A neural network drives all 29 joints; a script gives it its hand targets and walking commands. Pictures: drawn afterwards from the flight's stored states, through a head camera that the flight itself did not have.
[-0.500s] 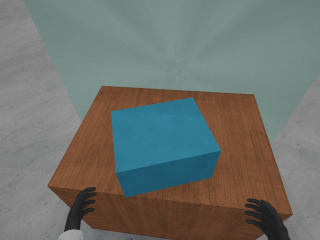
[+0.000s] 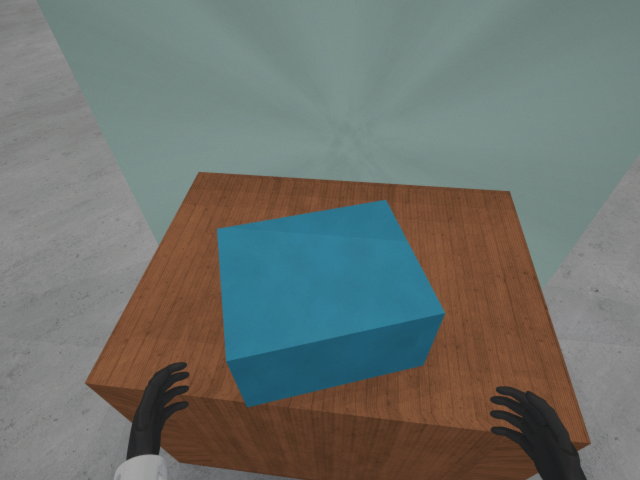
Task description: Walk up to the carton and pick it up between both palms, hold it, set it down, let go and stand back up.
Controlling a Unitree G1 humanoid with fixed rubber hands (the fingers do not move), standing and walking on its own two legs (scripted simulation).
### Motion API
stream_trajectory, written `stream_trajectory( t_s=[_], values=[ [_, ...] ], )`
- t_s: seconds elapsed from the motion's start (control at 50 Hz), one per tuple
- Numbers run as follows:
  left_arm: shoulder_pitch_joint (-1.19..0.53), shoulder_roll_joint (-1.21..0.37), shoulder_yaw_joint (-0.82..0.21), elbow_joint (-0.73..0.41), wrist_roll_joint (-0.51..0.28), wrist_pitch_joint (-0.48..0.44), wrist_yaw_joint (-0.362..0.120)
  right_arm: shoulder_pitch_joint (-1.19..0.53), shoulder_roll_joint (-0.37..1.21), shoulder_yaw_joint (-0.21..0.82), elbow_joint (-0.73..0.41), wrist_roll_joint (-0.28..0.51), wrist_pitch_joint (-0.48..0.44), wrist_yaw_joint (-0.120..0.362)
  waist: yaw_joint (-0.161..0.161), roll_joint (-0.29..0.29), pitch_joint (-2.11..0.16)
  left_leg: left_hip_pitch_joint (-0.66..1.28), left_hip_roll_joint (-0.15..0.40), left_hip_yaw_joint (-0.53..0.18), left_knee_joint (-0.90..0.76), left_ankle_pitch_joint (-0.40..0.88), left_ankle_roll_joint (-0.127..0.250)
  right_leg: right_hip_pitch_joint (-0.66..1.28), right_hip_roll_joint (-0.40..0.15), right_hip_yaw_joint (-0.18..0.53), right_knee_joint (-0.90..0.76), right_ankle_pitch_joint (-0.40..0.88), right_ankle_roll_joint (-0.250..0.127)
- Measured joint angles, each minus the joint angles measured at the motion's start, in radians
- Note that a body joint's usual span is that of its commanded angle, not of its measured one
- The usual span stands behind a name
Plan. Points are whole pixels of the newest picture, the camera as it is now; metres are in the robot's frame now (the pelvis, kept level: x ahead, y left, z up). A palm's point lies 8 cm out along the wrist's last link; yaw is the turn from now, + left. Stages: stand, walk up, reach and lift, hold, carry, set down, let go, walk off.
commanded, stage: reach and lift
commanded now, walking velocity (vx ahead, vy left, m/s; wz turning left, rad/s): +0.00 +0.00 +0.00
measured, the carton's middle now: (320, 297) +0.45 +0.03 -0.10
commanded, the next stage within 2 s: none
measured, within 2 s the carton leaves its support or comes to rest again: neither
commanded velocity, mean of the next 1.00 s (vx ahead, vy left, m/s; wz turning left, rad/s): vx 0.00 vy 0.00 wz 0.00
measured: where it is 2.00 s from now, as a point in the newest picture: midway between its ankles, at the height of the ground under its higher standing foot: outside the picture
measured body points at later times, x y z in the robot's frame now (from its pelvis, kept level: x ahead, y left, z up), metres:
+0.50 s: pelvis +0.01 +0.00 +0.00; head +0.02 +0.00 +0.45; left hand +0.27 +0.24 +0.00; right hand +0.28 -0.24 -0.01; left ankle -0.01 +0.14 -0.73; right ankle -0.02 -0.10 -0.73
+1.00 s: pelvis +0.01 +0.00 +0.00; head +0.05 +0.00 +0.45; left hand +0.34 +0.24 +0.01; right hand +0.36 -0.22 +0.01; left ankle -0.01 +0.14 -0.73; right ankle -0.02 -0.10 -0.73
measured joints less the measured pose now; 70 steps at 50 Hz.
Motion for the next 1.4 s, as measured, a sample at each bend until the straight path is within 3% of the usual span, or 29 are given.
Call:
stream_trajectory(
  t_s=[0.26,0.54,0.94,1.4],
  values=[
    [-0.070,0.000,0.020,0.000,0.000,0.008,-0.004,-0.113,-0.029,0.029,0.000,0.025,0.003,0.000,0.007,0.000,-0.010,-0.001,0.000,0.002,0.002,-0.012,0.000,0.000,0.000,0.002,0.000,-0.010,0.000],
    [-0.202,0.000,0.040,0.008,0.000,0.114,-0.010,-0.256,-0.036,0.042,0.016,0.032,0.098,0.000,0.024,0.000,-0.009,-0.001,0.000,0.002,0.002,-0.012,0.000,0.000,0.001,0.002,0.000,-0.010,0.000],
    [-0.447,0.002,0.051,0.152,0.000,0.201,-0.017,-0.470,-0.051,0.084,0.087,0.044,0.194,-0.025,0.044,0.000,-0.027,-0.064,0.007,0.002,0.012,-0.012,0.000,-0.059,0.007,0.002,0.000,-0.005,0.000],
    [-0.697,0.028,0.051,0.266,-0.009,0.294,-0.022,-0.747,-0.103,0.103,0.251,0.084,0.266,-0.033,0.084,0.007,-0.114,-0.239,0.028,0.002,0.063,-0.011,-0.003,-0.214,0.027,0.002,0.000,0.027,0.000]
  ],
)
